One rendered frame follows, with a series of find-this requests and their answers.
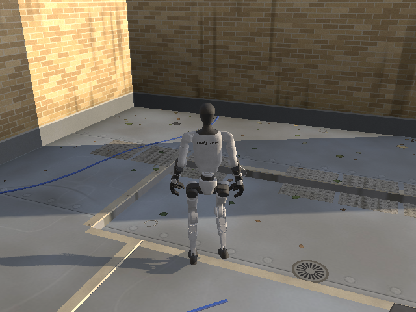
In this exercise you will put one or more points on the robot left upper arm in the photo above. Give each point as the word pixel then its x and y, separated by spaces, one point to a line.
pixel 183 149

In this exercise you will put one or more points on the robot left hand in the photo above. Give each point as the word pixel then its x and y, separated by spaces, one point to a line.
pixel 178 186

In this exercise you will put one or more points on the right robot forearm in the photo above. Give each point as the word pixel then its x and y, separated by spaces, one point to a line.
pixel 237 173

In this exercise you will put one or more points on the robot right hand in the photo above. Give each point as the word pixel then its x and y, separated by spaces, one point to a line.
pixel 235 187

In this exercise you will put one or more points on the robot left shin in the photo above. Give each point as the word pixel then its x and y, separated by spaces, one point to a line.
pixel 192 234

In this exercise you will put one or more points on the robot right upper arm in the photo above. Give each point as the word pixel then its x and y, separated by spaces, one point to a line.
pixel 231 149

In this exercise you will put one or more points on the left robot forearm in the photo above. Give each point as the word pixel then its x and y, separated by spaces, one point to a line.
pixel 176 173

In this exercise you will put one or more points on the robot left thigh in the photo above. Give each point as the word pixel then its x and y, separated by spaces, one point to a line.
pixel 192 190

